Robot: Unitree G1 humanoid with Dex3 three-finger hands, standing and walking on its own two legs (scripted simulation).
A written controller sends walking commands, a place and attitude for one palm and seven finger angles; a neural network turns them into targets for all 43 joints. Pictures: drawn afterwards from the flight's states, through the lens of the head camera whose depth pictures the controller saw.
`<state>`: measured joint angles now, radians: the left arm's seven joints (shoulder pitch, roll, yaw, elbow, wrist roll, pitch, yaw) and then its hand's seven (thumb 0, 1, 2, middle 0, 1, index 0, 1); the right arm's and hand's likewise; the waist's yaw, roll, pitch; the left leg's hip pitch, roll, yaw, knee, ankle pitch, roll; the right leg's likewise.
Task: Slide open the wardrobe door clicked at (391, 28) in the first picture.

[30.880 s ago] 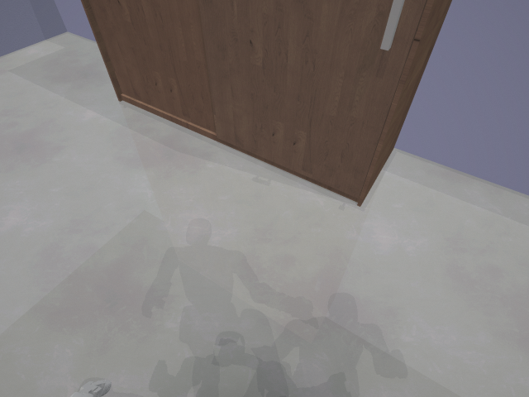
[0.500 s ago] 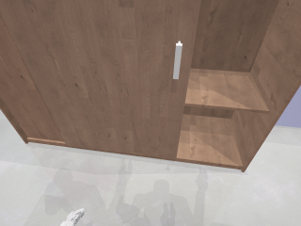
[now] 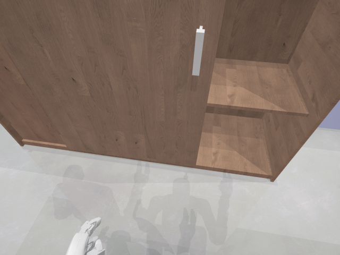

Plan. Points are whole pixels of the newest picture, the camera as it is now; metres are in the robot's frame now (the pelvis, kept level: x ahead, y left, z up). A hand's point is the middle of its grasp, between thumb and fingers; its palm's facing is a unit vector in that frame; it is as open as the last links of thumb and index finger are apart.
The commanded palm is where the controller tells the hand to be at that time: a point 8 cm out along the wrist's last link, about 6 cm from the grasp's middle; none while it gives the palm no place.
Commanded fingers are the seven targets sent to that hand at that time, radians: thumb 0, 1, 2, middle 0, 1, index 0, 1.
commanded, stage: stop stepping back and stand still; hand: right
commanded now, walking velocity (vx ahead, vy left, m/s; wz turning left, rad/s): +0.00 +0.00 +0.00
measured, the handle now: (198, 51) +0.75 -0.06 +0.11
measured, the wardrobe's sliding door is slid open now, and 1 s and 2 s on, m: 0.49 0.49 0.49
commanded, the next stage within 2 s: let the arm hang, fingers relaxed in 0.24 s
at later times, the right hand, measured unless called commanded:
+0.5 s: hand (292, 240) +0.18 -0.27 -0.04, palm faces +0.09 +0.90 -0.43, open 7.4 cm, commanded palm none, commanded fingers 0.00 -0.90 -0.90 0.20 0.30 0.20 0.30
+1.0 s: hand out of the picture -0.05 -0.22 -0.16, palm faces +0.03 +0.98 -0.22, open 7.3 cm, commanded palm none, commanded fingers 0.00 -0.90 -0.90 0.20 0.30 0.20 0.30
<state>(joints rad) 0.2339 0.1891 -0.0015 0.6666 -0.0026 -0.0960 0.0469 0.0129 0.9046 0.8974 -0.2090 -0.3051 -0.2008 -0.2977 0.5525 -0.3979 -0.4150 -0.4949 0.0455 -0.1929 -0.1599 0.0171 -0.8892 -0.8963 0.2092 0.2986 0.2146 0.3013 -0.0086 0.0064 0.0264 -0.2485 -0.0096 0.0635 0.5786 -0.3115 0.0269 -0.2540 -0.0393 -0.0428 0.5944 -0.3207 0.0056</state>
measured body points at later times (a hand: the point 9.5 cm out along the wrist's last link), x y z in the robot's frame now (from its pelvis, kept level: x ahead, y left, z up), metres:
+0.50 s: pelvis +0.00 -0.02 +0.00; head +0.00 +0.01 +0.45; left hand +0.17 +0.25 -0.11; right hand +0.18 -0.31 -0.01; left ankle +0.00 +0.10 -0.73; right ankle +0.00 -0.12 -0.73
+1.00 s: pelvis -0.02 -0.03 +0.01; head +0.00 -0.03 +0.46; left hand -0.04 +0.19 -0.15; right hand -0.05 -0.27 -0.15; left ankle +0.00 +0.10 -0.73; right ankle +0.00 -0.12 -0.73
